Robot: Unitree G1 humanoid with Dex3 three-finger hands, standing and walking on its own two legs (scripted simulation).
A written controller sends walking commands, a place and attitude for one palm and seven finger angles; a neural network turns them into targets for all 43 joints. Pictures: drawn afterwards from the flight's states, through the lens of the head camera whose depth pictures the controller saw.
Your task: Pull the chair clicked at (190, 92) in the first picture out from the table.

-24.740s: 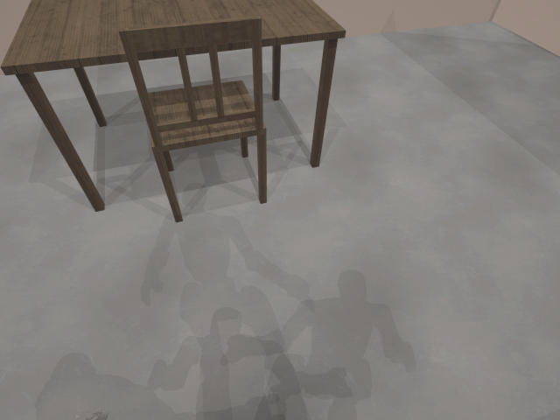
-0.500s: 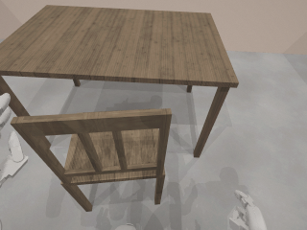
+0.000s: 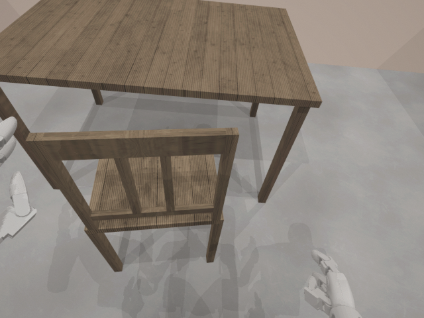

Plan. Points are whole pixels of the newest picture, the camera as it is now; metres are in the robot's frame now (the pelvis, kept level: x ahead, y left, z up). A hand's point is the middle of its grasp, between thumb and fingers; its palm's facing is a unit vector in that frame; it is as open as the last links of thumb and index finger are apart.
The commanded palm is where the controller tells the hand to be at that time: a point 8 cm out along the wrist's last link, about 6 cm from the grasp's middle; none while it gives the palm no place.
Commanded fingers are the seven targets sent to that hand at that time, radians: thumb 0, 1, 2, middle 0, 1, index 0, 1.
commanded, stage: stop stepping back and stand still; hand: left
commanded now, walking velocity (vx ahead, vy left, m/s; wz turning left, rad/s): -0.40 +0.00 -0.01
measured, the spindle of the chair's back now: (129, 186) +0.43 +0.24 -0.10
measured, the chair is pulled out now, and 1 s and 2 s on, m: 0.19 0.19 0.19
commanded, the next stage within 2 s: let the arm hang, fingers relaxed in 1.10 s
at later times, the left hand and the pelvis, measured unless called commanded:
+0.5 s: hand out of the picture +0.08 +0.26 +0.17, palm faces +0.49 -0.77 -0.41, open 7.4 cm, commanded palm +0.02 +0.29 +0.19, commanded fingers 0.00 0.90 0.90 -0.20 -0.30 -0.20 -0.30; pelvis -0.10 -0.01 +0.00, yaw +3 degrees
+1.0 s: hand out of the picture +0.02 +0.25 +0.17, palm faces +0.54 -0.76 -0.37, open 7.4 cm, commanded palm -0.03 +0.29 +0.19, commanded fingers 0.00 0.90 0.90 -0.20 -0.30 -0.20 -0.30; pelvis -0.14 -0.03 +0.01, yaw +7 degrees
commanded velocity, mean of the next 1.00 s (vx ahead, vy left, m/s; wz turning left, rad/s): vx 0.11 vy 0.01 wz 0.00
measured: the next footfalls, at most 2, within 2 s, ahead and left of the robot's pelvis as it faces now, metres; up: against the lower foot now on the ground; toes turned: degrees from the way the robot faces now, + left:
left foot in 0.36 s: -0.06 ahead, +0.10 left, +0.00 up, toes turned +10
right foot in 0.86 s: -0.04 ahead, -0.11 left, +0.00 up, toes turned +4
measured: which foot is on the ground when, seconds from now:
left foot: down 0.00-0.18, up 0.20-0.34, down 0.36-1.00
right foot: down 0.00-0.72, up 0.74-0.84, down 0.86-1.00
